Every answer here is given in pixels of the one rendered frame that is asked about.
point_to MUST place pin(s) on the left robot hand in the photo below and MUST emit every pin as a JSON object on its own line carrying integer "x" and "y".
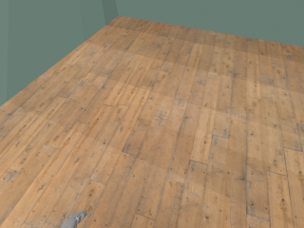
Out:
{"x": 74, "y": 219}

